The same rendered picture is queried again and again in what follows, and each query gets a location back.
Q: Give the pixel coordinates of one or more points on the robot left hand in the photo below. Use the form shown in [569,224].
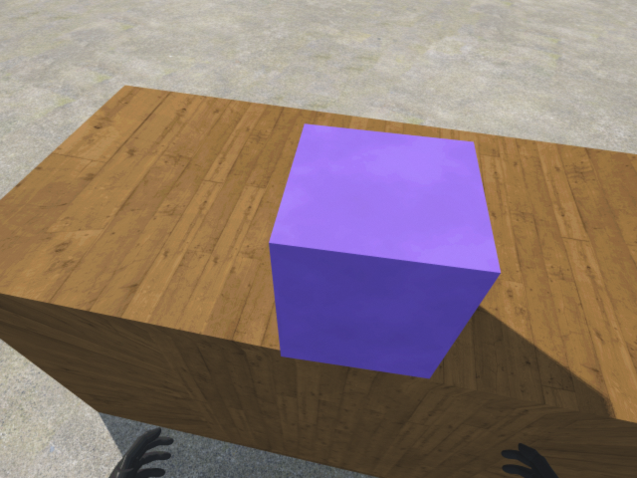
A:
[135,457]

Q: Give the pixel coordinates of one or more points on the pedestal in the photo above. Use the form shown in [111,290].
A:
[135,270]

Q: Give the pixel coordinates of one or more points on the carton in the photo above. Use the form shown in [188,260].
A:
[382,249]

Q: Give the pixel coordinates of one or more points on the robot right hand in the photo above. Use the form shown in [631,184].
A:
[530,457]

